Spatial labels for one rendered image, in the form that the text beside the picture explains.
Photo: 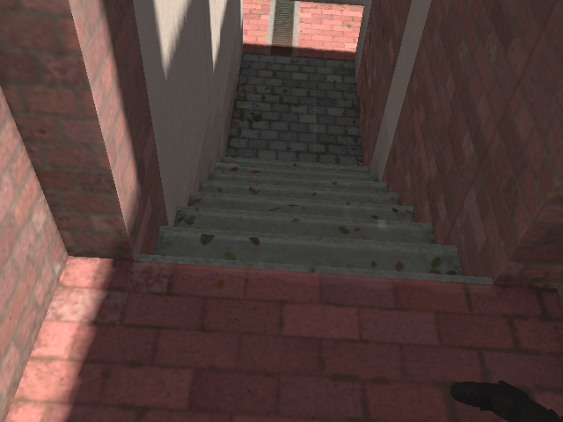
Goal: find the right robot hand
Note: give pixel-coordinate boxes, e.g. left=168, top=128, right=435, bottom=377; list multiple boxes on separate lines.
left=450, top=381, right=563, bottom=422

